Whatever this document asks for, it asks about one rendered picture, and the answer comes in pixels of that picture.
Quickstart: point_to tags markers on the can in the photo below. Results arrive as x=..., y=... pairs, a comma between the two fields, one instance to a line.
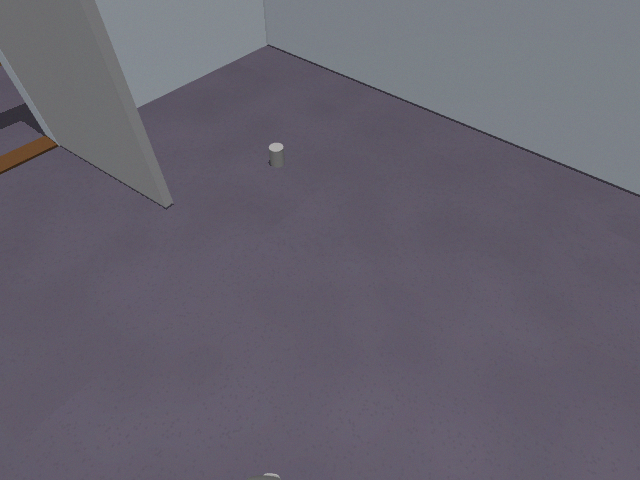
x=276, y=151

